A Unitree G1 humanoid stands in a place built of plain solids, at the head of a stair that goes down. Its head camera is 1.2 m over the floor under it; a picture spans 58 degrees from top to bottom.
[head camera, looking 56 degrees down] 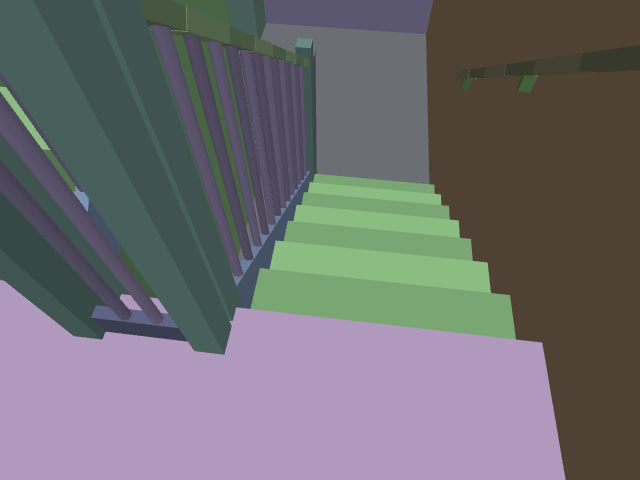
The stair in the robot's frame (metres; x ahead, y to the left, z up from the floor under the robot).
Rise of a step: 0.18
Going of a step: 0.24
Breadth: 0.90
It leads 7 degrees to the right of straight ahead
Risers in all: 8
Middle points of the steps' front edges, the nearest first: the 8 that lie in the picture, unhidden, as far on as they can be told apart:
0.51 -0.20 0.00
0.75 -0.22 -0.18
0.99 -0.25 -0.35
1.23 -0.28 -0.53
1.47 -0.31 -0.70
1.71 -0.34 -0.88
1.95 -0.37 -1.06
2.19 -0.40 -1.23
